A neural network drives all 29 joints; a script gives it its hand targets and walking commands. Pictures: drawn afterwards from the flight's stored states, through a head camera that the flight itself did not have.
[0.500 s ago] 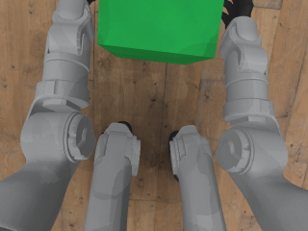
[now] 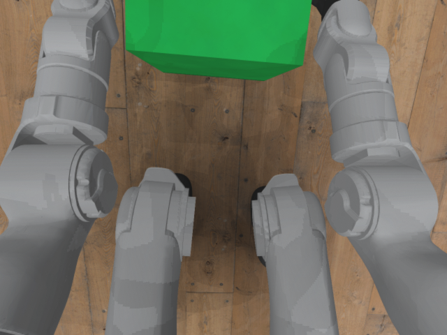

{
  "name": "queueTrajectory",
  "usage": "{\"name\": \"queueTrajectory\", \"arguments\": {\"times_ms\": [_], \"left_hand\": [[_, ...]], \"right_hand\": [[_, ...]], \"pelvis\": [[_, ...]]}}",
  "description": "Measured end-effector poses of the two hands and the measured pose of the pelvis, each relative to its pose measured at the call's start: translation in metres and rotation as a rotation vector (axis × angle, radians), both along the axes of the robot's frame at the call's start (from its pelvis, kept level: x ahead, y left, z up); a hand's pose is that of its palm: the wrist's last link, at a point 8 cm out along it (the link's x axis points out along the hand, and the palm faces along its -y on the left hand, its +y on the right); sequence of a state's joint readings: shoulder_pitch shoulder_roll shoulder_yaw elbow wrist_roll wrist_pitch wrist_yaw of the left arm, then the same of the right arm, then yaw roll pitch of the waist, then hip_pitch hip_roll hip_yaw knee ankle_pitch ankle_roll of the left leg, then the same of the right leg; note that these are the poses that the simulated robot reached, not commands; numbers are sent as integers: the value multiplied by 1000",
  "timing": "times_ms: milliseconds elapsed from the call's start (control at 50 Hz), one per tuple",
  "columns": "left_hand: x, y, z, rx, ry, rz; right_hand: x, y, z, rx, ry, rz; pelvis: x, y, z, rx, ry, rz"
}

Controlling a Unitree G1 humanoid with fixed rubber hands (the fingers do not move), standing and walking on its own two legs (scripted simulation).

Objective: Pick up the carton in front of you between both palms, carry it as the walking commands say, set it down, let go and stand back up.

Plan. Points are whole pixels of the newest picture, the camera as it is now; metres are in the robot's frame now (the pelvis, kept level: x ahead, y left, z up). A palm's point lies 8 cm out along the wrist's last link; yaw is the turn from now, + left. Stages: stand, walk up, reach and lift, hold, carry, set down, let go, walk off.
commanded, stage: set down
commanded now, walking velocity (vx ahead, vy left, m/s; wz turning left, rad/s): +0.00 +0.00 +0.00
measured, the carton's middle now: (219, 1) +0.56 +0.04 -0.25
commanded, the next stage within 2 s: none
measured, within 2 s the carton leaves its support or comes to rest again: neither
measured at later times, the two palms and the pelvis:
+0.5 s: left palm out of the picture +0.55 +0.20 -0.18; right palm (336, 9) +0.54 -0.11 -0.18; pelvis -0.01 +0.00 -0.01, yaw +0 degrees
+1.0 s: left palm out of the picture +0.55 +0.23 -0.21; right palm (355, 15) +0.55 -0.15 -0.21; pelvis +0.00 +0.01 -0.02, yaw -1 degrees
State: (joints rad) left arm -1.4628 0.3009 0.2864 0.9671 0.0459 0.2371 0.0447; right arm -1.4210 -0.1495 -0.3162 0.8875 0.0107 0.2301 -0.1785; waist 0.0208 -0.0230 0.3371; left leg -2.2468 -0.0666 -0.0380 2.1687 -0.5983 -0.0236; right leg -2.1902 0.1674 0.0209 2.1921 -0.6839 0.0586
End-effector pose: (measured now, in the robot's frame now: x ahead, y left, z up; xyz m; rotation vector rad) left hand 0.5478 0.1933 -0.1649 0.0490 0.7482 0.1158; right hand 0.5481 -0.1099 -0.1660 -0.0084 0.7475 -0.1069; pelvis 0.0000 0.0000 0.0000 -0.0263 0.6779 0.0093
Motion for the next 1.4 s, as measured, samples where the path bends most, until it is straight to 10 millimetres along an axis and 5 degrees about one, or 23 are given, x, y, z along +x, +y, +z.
{"name": "queueTrajectory", "arguments": {"times_ms": [460, 800, 980, 1180, 1400], "left_hand": [[-3, 4, -10, -66, -19, -50], [5, 6, -25, -70, -45, -53], [-3, 30, -47, 27, -1, 22], [18, 33, 2, 14, -96, 28], [19, 30, 95, 14, -98, 21]], "right_hand": [[-4, -3, -10, 58, -34, 53], [5, -6, -23, 51, -55, 72], [-1, -41, -43, -58, -2, 17], [12, -47, 3, -48, -85, -11], [16, -38, 97, -48, -99, -26]], "pelvis": [[-14, 3, -13, -4, -121, -1], [-6, 3, -18, -2, -124, -3], [-3, 5, -19, 0, -100, -15], [-13, 7, -20, -1, -106, -15], [-15, 9, 38, -8, 4, -9]]}}
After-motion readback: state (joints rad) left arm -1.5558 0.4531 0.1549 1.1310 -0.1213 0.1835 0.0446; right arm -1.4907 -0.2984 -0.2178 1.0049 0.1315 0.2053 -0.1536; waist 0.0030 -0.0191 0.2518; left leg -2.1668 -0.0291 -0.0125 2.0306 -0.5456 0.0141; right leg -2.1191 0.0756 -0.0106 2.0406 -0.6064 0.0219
